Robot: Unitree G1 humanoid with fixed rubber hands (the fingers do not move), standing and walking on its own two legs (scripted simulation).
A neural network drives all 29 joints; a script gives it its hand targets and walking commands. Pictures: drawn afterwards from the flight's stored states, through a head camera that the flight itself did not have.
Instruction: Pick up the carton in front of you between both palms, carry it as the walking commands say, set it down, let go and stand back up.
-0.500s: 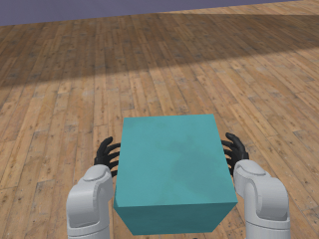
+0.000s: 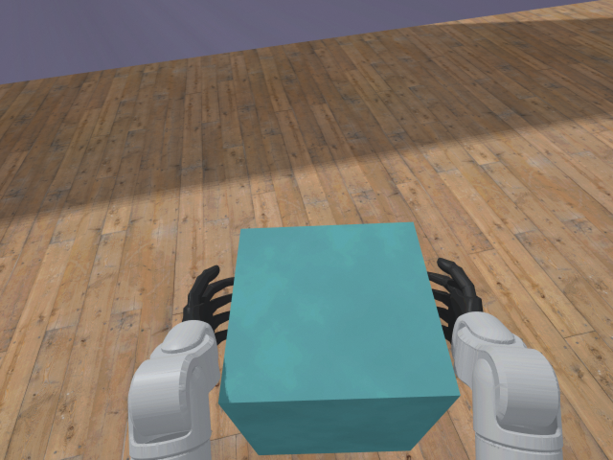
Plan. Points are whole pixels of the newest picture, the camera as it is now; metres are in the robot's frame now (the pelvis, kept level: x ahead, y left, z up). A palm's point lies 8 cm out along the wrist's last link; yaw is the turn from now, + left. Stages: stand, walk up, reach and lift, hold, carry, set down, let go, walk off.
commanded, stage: carry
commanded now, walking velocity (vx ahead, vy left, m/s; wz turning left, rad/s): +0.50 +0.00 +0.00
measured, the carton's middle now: (330, 346) +0.27 +0.00 +0.03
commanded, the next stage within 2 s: none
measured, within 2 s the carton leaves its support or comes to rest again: neither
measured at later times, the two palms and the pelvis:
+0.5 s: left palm (227, 161) +0.61 +0.17 +0.09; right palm (393, 149) +0.61 -0.13 +0.10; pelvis +0.35 +0.02 +0.00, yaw -1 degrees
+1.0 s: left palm (255, 77) +0.95 +0.14 +0.10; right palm (377, 71) +0.95 -0.16 +0.09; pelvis +0.69 +0.00 +0.00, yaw +0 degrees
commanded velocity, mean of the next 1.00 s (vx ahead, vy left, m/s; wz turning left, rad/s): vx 0.50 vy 0.00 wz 0.00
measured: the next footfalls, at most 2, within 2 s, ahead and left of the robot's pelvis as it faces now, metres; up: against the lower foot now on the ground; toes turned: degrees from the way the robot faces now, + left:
left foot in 0.08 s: +0.24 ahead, +0.11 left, +0.00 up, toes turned +10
right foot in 0.58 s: +0.59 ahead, -0.10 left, +0.00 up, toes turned -11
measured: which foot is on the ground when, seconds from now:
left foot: up 0.00-0.06, down 0.08-0.60, up 0.62-1.00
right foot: down 0.00-0.10, up 0.12-0.56, down 0.58-1.00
